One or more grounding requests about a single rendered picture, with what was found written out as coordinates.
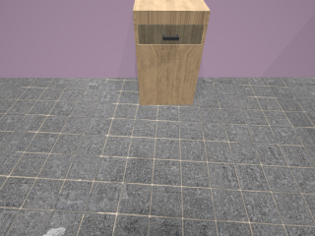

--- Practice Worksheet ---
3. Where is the handle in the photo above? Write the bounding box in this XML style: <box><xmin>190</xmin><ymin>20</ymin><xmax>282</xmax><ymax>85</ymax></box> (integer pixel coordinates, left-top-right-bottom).
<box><xmin>162</xmin><ymin>34</ymin><xmax>179</xmax><ymax>41</ymax></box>

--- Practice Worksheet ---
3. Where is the cabinet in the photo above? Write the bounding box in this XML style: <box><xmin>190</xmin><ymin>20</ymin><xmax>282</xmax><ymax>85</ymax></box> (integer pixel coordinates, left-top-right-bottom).
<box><xmin>133</xmin><ymin>0</ymin><xmax>211</xmax><ymax>105</ymax></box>

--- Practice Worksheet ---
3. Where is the drawer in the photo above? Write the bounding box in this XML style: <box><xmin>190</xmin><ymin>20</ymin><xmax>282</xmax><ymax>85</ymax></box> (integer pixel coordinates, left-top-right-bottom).
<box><xmin>137</xmin><ymin>24</ymin><xmax>205</xmax><ymax>44</ymax></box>

